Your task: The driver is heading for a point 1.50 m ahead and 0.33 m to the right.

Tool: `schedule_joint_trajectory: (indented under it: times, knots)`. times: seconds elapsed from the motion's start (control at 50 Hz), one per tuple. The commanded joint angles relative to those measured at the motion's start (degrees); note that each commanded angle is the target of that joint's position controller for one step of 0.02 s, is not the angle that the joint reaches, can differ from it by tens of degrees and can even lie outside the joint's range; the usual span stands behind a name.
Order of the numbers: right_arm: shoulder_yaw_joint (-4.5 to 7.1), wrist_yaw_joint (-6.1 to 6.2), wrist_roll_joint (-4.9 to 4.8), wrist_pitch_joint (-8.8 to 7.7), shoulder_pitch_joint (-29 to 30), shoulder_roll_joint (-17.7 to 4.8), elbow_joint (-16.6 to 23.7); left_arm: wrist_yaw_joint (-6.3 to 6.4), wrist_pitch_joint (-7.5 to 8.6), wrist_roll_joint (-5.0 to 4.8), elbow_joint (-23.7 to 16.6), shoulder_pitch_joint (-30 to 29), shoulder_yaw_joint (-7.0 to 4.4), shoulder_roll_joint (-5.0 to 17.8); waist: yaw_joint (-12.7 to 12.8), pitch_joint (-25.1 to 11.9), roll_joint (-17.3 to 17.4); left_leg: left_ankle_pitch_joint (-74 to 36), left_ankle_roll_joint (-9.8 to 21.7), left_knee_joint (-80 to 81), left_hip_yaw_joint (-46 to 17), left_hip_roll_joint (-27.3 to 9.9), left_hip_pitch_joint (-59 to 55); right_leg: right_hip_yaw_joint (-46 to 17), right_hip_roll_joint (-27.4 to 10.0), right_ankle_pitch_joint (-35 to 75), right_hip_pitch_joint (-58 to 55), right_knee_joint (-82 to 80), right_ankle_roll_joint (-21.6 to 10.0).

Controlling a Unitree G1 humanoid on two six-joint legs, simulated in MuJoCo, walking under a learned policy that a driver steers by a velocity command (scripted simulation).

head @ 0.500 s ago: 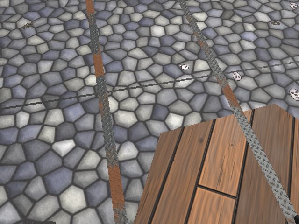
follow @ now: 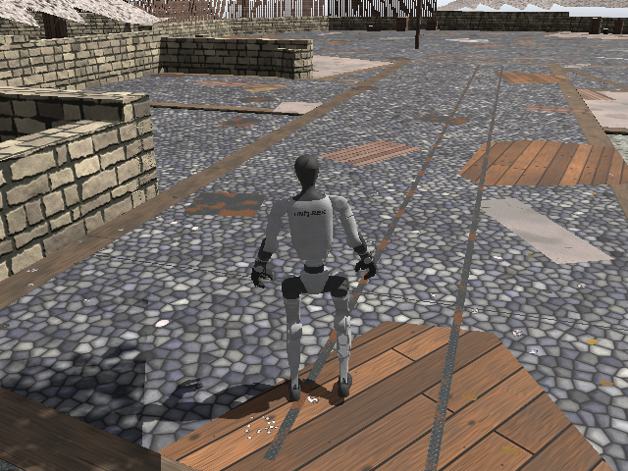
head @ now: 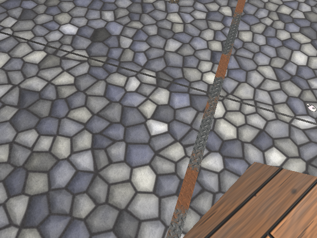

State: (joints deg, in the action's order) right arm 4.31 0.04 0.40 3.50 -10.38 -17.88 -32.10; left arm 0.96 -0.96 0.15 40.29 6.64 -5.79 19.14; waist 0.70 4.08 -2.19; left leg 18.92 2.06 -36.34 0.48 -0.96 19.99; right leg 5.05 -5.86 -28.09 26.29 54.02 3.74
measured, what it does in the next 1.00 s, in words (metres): walks ahead, turning right: right foot, then left foot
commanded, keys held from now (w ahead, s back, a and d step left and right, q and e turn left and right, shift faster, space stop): shift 0.08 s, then w+shift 0.30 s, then w+e+shift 0.56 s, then e+shift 0.06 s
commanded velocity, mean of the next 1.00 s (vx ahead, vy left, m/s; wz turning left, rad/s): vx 0.68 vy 0.00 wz -0.26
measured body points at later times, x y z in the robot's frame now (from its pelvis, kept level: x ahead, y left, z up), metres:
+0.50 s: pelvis +0.12 -0.03 +0.00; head +0.13 -0.05 +0.45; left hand +0.23 +0.25 -0.09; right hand +0.22 -0.31 -0.12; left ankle +0.01 +0.10 -0.69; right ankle +0.13 -0.12 -0.73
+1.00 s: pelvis +0.46 -0.04 +0.00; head +0.49 -0.04 +0.45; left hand +0.62 +0.23 -0.11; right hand +0.53 -0.34 -0.09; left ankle +0.52 +0.07 -0.73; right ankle +0.31 -0.10 -0.63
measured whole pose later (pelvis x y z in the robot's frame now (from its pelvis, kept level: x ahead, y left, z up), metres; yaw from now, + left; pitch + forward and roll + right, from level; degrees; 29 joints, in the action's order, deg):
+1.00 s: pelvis +0.46 -0.04 +0.00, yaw -21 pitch +2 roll +2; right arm 1.6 0.9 3.5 -3.9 -9.8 -16.8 -39.0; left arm -1.7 1.7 0.9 46.0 18.5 -4.4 19.9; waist 2.1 1.1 -2.2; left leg 14.8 -0.1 -30.4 4.9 -0.8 17.7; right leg -2.0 0.9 -18.7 23.2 70.8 -5.5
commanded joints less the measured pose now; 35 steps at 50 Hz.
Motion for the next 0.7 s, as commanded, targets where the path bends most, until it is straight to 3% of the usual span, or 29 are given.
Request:
schedule_joint_trajectory:
  times: [0.02,0.04,0.08,0.1,0.12,0.14,0.16,0.2,0.3,0.32,0.34,0.38,0.4,0.42,0.44,0.46,0.48,0.5,0.52,0.54,0.58,0.6,0.66,0.7]
  knots:
    - [2.77,0.82,0.25,-2.88,-1.3,-9.9,2.7,1.19,0.81,-0.25,-5.5,-4.7,-0.88,4.4,-2.7,-10.0,10.1,-27.4,12.1,15.3,-18.3,-15.2,-16.0,-7.0,1.4,0.3,15.5,13.6,-0.6]
    - [1.91,1.17,-0.75,-2.78,1.4,-8.0,2.8,1.43,0.50,0.37,-4.6,-3.0,-1.01,5.0,-1.5,-9.6,10.4,-29.4,10.7,14.8,-16.2,-13.8,-14.9,-6.7,1.6,4.1,14.2,13.2,-0.1]
    - [0.88,1.77,-0.22,-2.71,2.9,-6.8,2.7,1.02,0.34,0.22,-3.3,0.1,-0.91,4.7,-0.1,-11.0,10.7,-34.0,10.7,14.9,-13.2,-11.9,-12.5,-5.9,3.0,8.7,8.9,14.4,0.9]
    - [0.90,1.85,-0.53,-2.90,0.3,-6.6,1.6,0.37,0.62,-0.09,-2.7,2.0,-0.68,4.5,-0.6,-13.0,9.8,-19.2,10.5,17.1,-13.0,-10.9,-14.3,-5.1,2.9,11.3,8.6,11.7,0.7]
    - [0.87,1.66,-1.04,-3.30,-2.2,-6.6,0.6,-0.35,1.01,-0.61,-2.8,1.4,-0.32,4.0,-2.0,-12.4,10.1,0.1,10.4,20.4,-15.2,-10.6,-15.6,-4.7,2.6,13.4,9.9,7.6,0.3]
    - [0.82,1.41,-1.16,-3.77,-3.5,-7.1,-0.1,-0.90,1.45,-1.04,-3.5,-0.4,-0.02,3.6,-2.9,-10.1,11.8,10.9,10.5,23.4,-18.5,-11.4,-15.7,-4.7,2.7,14.6,11.5,3.2,-0.1]
    - [0.84,1.31,-0.94,-4.24,-3.9,-7.8,-0.7,-1.29,1.95,-1.34,-4.2,-2.5,0.08,3.9,-3.5,-7.3,12.8,14.7,10.6,25.6,-21.0,-12.6,-15.4,-5.3,2.4,15.1,12.4,-0.6,-0.6]
    - [1.04,1.27,-0.62,-5.28,-4.3,-8.7,-1.5,-1.86,3.28,-1.40,-4.6,-3.8,0.19,4.1,-3.7,-4.4,12.1,14.3,10.6,26.9,-21.9,-13.7,-15.6,-6.1,2.2,15.9,12.6,-7.1,-1.7]
    - [1.10,0.44,-1.59,-6.99,-5.7,-9.4,-2.9,-2.48,5.58,-1.78,-4.7,-3.8,1.09,2.5,-4.3,-1.6,10.2,13.0,11.0,27.3,-20.5,-14.0,-11.9,-5.3,2.3,16.1,8.4,-15.4,-2.8]
    - [1.11,-1.03,1.91,-6.34,-8.0,-9.8,-4.2,-3.98,2.79,3.40,-3.8,-2.2,1.53,1.8,-4.3,-3.6,11.6,16.8,9.5,28.3,-17.2,-10.1,-10.2,-1.1,4.4,13.7,3.5,-16.8,-2.5]
    - [1.06,-1.80,2.02,-6.07,-6.9,-9.2,-4.2,-4.57,1.85,2.87,-4.2,-2.6,1.41,1.9,-4.0,-1.6,12.5,16.3,9.0,28.3,-16.2,-9.3,-6.6,-0.4,4.8,13.5,0.3,-18.0,-2.9]
    - [1.00,-2.37,0.99,-5.90,-5.5,-9.2,-4.3,-4.80,1.76,1.59,-4.5,-1.5,1.61,2.1,-2.3,-0.7,10.7,16.7,8.9,27.2,-16.2,-9.6,-2.4,0.5,5.0,12.9,-6.0,-20.7,-4.1]
    - [1.02,-2.24,0.71,-5.95,-4.0,-9.3,-4.3,-4.61,2.06,1.41,-3.5,1.7,1.75,2.0,-0.3,-1.1,9.0,17.3,8.5,25.7,-14.8,-9.8,-1.1,1.2,5.1,13.9,-10.1,-23.1,-5.2]
    - [0.85,-1.75,1.07,-6.10,-3.3,-8.6,-4.5,-4.11,2.58,1.53,-1.8,6.7,1.66,2.7,2.2,-1.7,6.2,17.2,8.0,21.7,-12.7,-9.3,2.0,1.4,5.7,12.0,-16.5,-24.2,-6.2]
    - [0.17,-1.20,2.21,-6.42,-2.1,-6.4,-4.4,-3.38,3.31,1.46,1.6,16.3,1.14,4.4,6.3,-3.7,0.5,13.1,6.9,11.0,-8.4,-6.7,7.4,-1.8,5.0,7.8,-26.8,-25.5,-7.4]
    - [-1.31,-0.87,3.31,-6.99,1.8,-1.7,-2.4,-2.60,4.02,2.28,4.0,27.2,0.17,9.6,11.0,-5.6,-13.6,6.1,4.1,-13.9,0.7,-0.9,15.2,-19.9,-6.4,-8.8,-33.2,-34.7,-9.7]
    - [-1.67,-1.03,2.80,-7.81,3.5,-1.3,2.1,-2.95,4.02,1.69,2.5,24.4,-0.69,14.4,7.7,-3.5,-19.4,10.3,2.5,-25.3,-1.0,6.6,33.6,-51.3,-13.4,-24.5,-36.2,-47.4,-15.4]
    - [-1.29,-1.21,3.48,-7.99,2.7,-4.0,0.9,-2.95,3.68,1.55,0.8,18.1,-0.48,11.6,4.5,-1.8,-7.3,3.4,2.1,-31.4,-5.1,1.1,37.5,-50.9,-15.1,-24.8,-35.6,-46.1,-18.0]
    - [-0.90,-1.68,3.73,-8.31,3.2,-5.7,0.0,-2.94,3.80,0.98,-0.1,16.0,-0.05,9.4,3.6,-2.2,-2.1,-2.3,1.1,-31.0,-5.0,-1.1,35.3,-43.8,-12.4,-17.1,-32.8,-43.2,-17.7]
    - [-0.94,-2.05,3.76,-8.54,1.7,-5.7,-1.1,-2.91,4.07,0.89,0.5,16.1,0.27,8.0,2.4,-2.8,-0.1,-4.3,-0.1,-28.9,-4.9,-2.3,31.1,-37.8,-9.1,-11.5,-29.7,-43.1,-17.1]
    - [-1.43,-2.74,4.18,-7.61,1.5,-4.8,-1.6,-2.27,4.88,0.24,1.6,16.6,1.02,5.8,1.1,-1.8,-2.4,-5.8,-2.6,-24.2,-3.7,-3.2,25.5,-31.7,-4.5,-5.3,-23.8,-46.1,-16.7]
    - [-1.72,-2.95,3.90,-6.99,2.6,-4.3,-1.1,-2.06,5.12,0.07,2.4,17.6,1.11,5.3,1.1,-0.7,-3.3,-6.9,-3.5,-22.4,-2.8,-2.9,24.6,-30.1,-3.3,-1.9,-22.0,-47.1,-17.2]
    - [-2.48,-3.07,2.72,-6.24,8.7,-3.5,0.3,-1.71,5.15,0.16,3.7,20.2,0.60,5.5,2.4,1.4,-1.7,-10.3,-5.6,-13.5,-1.1,-1.9,24.4,-27.6,-1.5,6.6,-20.7,-48.2,-18.4]
    - [-3.24,-3.22,2.12,-6.49,13.4,-2.5,1.4,-1.66,5.18,0.11,4.2,21.0,0.13,6.1,3.8,1.7,-2.6,-13.5,-6.2,-6.1,-0.3,-0.4,20.8,-26.1,0.0,11.8,-19.4,-47.4,-17.9]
